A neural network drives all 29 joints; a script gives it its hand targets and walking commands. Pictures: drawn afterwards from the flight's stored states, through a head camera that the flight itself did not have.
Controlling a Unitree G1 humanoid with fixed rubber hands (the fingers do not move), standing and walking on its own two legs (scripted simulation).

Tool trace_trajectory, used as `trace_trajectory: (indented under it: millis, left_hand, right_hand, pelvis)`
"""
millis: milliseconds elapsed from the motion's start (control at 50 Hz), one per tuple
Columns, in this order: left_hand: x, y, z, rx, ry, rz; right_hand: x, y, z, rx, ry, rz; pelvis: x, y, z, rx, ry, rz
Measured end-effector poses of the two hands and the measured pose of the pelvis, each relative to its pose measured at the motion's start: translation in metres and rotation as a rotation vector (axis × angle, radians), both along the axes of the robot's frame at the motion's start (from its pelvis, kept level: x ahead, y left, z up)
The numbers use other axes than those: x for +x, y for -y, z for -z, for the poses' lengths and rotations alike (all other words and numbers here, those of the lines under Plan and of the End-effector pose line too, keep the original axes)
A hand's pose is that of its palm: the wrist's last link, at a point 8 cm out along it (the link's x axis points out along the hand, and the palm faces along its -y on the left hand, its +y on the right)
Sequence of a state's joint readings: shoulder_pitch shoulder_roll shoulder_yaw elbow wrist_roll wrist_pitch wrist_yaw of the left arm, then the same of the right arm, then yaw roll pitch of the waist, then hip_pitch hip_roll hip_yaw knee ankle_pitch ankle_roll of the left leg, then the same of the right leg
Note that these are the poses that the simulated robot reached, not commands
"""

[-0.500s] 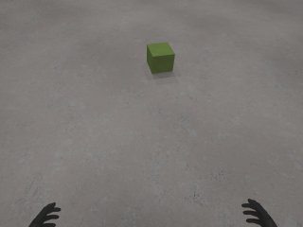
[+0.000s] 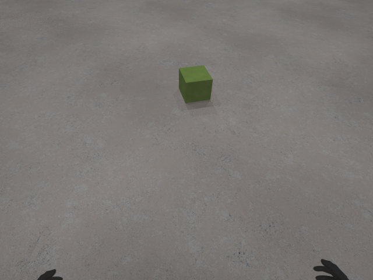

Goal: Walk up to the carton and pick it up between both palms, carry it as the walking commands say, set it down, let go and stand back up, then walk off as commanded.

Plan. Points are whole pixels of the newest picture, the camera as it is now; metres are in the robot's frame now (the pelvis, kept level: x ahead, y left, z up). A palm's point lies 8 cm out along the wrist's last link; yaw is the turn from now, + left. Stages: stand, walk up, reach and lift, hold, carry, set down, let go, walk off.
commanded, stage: walk up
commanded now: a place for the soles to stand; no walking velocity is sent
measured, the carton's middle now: (194, 83) +1.83 -0.07 -0.67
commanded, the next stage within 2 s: none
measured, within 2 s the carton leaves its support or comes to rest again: neither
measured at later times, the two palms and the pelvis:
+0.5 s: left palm (48, 264) +0.16 +0.30 -0.05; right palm (337, 207) +0.31 -0.39 -0.07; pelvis +0.15 -0.07 +0.00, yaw +1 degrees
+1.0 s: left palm (108, 128) +0.59 +0.28 -0.07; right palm (314, 158) +0.48 -0.39 -0.07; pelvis +0.44 -0.04 -0.01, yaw +1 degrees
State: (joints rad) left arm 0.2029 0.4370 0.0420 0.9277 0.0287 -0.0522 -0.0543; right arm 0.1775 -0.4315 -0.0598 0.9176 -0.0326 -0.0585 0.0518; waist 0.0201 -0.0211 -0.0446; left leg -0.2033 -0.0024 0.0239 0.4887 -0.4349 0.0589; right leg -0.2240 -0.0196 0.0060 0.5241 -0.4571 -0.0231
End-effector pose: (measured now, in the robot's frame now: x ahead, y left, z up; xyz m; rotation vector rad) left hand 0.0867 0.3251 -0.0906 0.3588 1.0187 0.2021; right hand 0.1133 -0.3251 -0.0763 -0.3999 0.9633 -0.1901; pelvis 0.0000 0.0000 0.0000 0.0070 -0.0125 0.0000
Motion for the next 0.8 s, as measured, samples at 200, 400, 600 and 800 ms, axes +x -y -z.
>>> trace_trajectory:
  millis: [200, 400, 600, 800]
  left_hand:
    - [0.097, 0.021, -0.038, 0.087, 0.111, 0.128]
    - [0.063, 0.029, -0.040, 0.152, 0.052, -0.053]
    - [0.115, 0.018, -0.019, 0.109, -0.067, -0.108]
    - [0.276, 0.020, 0.008, 0.010, -0.075, -0.022]
  right_hand:
    - [-0.032, 0.092, -0.004, -0.068, -0.033, 0.157]
    - [0.124, 0.072, 0.002, 0.054, 0.066, -0.045]
    - [0.287, 0.045, -0.021, 0.035, 0.119, -0.179]
    - [0.387, 0.018, -0.022, -0.035, 0.136, -0.130]
  pelvis:
    - [0.041, 0.039, 0.005, -0.002, 0.024, 0.041]
    - [0.107, 0.068, 0.002, -0.011, 0.044, -0.006]
    - [0.211, 0.059, 0.005, -0.009, -0.003, -0.033]
    - [0.329, 0.025, 0.008, -0.016, -0.006, -0.021]
